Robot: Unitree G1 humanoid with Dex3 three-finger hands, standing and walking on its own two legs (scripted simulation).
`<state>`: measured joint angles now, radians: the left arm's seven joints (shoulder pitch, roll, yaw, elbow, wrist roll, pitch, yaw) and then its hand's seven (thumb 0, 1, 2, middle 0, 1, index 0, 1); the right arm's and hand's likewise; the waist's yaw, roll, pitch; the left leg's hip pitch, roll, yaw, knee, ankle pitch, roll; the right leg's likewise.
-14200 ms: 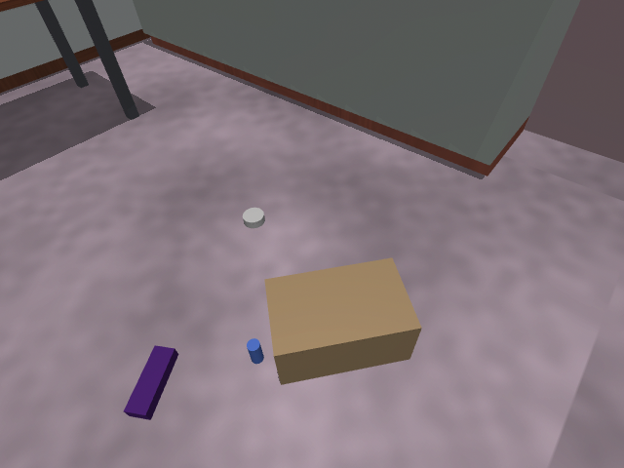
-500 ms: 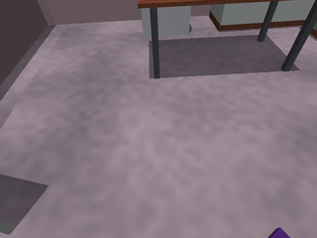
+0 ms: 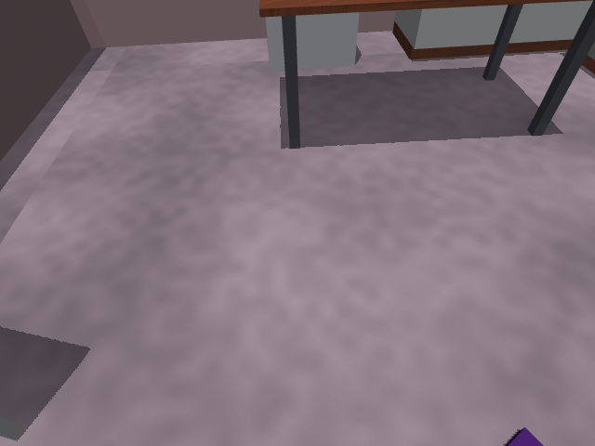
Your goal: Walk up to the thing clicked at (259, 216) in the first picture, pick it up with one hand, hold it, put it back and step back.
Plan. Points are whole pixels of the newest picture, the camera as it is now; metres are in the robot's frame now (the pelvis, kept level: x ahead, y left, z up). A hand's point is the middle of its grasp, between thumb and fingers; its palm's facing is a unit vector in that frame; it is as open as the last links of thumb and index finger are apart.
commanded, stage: stand
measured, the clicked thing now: out of the picture +0.54 -1.26 -0.76
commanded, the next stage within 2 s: walk up in 0.72 s
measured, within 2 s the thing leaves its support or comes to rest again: neither
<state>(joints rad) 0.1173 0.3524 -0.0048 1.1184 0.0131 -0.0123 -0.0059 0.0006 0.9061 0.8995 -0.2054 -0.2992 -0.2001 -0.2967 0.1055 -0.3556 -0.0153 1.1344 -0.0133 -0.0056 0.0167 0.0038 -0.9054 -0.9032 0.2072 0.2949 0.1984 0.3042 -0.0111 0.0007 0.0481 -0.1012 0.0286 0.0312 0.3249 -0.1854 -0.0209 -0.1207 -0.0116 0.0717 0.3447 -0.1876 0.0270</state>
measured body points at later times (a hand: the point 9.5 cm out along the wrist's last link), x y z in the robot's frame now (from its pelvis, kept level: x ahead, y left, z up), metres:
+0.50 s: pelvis +0.00 +0.00 +0.00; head +0.01 +0.00 +0.45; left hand +0.08 +0.30 -0.13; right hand +0.07 -0.30 -0.13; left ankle +0.00 +0.13 -0.75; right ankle +0.00 -0.14 -0.75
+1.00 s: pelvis +0.00 -0.01 -0.01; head +0.01 -0.01 +0.44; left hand +0.06 +0.31 -0.13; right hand +0.09 -0.31 -0.14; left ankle +0.00 +0.13 -0.75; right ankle +0.00 -0.14 -0.75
